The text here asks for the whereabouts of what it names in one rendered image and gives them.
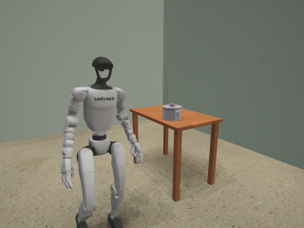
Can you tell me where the right robot forearm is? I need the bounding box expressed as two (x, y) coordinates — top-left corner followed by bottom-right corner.
(62, 117), (75, 159)

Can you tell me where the robot left hand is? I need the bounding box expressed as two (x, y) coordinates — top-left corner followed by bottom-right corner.
(129, 142), (143, 163)

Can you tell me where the lid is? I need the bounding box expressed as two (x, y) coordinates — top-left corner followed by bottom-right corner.
(162, 104), (182, 109)

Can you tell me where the robot right hand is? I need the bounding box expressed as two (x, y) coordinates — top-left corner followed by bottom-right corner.
(61, 158), (78, 189)

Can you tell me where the robot right upper arm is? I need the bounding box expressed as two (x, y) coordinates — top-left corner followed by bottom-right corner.
(67, 86), (88, 127)

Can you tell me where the table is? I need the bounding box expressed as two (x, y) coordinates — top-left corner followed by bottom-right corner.
(129, 104), (223, 201)

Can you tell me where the robot left upper arm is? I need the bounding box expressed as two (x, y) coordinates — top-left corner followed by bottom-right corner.
(113, 87), (127, 122)

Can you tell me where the pot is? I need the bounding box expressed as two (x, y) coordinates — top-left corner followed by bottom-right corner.
(162, 108), (182, 122)

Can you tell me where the left robot forearm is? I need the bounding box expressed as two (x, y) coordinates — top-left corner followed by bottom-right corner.
(121, 116), (137, 143)

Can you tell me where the humanoid robot torso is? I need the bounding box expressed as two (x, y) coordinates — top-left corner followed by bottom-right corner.
(83, 84), (118, 156)

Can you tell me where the robot left thigh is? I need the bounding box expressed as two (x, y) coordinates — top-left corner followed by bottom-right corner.
(109, 142), (126, 197)

